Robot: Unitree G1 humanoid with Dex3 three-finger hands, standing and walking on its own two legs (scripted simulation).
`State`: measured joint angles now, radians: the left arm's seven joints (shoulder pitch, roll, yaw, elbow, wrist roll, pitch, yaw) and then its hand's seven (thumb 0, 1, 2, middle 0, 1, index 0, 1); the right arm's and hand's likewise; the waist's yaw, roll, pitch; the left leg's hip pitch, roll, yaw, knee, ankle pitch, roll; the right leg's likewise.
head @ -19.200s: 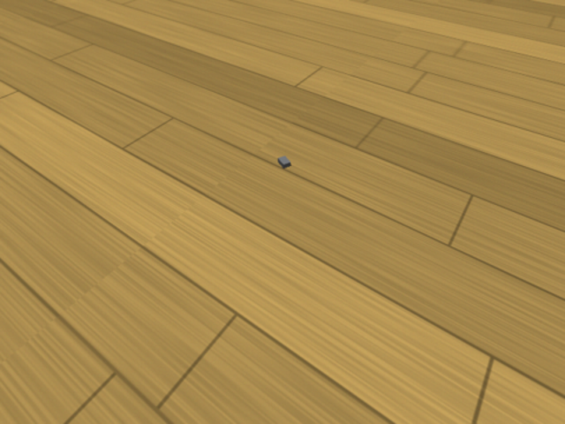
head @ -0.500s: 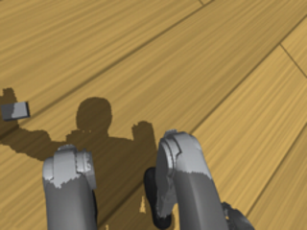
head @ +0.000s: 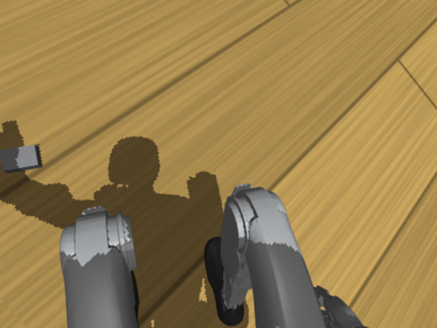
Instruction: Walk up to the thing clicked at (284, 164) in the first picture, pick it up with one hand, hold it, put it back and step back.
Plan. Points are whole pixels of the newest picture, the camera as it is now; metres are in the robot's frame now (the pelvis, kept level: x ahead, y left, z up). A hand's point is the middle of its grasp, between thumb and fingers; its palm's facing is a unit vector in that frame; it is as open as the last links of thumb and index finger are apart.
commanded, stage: rise first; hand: left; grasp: from above
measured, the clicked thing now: (21, 158) +0.44 +0.33 -0.30
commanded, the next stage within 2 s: approach in 0.50 s
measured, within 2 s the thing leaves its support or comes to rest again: neither
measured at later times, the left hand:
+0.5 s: hand out of the picture +0.40 +0.37 -0.17, palm faces -0.44 -0.12 -0.89, open 12.3 cm
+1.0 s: hand (12, 139) +0.45 +0.31 -0.18, palm faces -0.38 -0.08 -0.92, open 12.8 cm
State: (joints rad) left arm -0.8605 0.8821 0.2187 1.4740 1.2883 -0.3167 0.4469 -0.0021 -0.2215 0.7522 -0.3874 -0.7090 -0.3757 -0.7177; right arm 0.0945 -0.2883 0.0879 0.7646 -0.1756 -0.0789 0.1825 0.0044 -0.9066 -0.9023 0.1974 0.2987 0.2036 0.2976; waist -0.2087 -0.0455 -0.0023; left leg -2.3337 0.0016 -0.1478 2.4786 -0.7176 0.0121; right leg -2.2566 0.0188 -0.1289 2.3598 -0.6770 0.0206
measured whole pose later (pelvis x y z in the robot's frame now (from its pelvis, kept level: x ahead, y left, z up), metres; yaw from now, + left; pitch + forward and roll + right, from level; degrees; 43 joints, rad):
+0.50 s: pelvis +0.00 +0.00 +0.00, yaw +0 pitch +32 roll -10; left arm -0.86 0.87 0.20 1.47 1.29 -0.31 0.43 0.00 -0.23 0.76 -0.38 -0.72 -0.37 -0.73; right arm 0.11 -0.28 0.09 0.76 -0.16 -0.08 0.18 0.00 -0.90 -0.90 0.20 0.30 0.20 0.30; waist -0.21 -0.04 -0.02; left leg -2.33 0.00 -0.14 2.47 -0.70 0.02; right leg -2.25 0.02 -0.13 2.35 -0.66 0.02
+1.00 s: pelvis +0.00 +0.00 +0.00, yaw +0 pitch +32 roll -10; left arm -1.00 0.82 0.13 1.58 1.34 -0.22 0.55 0.00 -0.31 0.82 -0.31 -0.80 -0.30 -0.80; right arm 0.13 -0.29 0.12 0.75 -0.19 -0.13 0.19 0.00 -0.90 -0.90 0.20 0.30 0.20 0.30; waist -0.30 -0.05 -0.02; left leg -2.35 0.00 -0.15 2.48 -0.70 0.01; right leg -2.27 0.02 -0.13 2.36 -0.66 0.02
